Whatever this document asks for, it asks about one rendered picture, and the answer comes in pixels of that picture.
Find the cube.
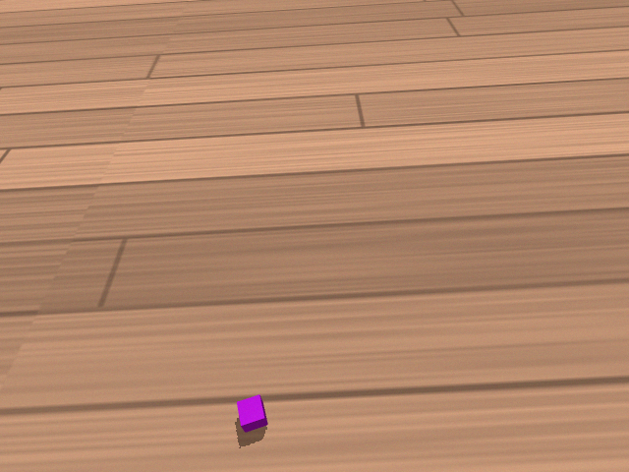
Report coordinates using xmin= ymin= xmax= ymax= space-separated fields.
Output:
xmin=237 ymin=395 xmax=268 ymax=433

